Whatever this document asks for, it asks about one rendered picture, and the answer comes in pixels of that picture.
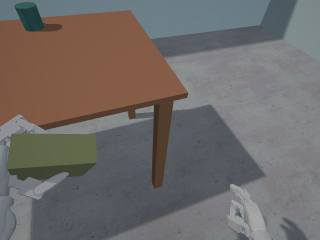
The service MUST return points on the sponge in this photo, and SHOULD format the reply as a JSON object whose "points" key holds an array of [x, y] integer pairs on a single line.
{"points": [[42, 156]]}

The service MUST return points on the right robot hand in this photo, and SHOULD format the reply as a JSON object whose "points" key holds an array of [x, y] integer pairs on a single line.
{"points": [[250, 216]]}

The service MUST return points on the table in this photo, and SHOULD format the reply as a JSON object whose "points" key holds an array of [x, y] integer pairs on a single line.
{"points": [[87, 66]]}

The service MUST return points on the robot left forearm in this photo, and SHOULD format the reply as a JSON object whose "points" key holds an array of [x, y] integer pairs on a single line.
{"points": [[8, 220]]}

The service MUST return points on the robot right forearm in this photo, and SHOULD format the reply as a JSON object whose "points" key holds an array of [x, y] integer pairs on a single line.
{"points": [[260, 235]]}

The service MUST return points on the left robot hand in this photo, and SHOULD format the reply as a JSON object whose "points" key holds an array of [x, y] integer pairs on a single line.
{"points": [[30, 187]]}

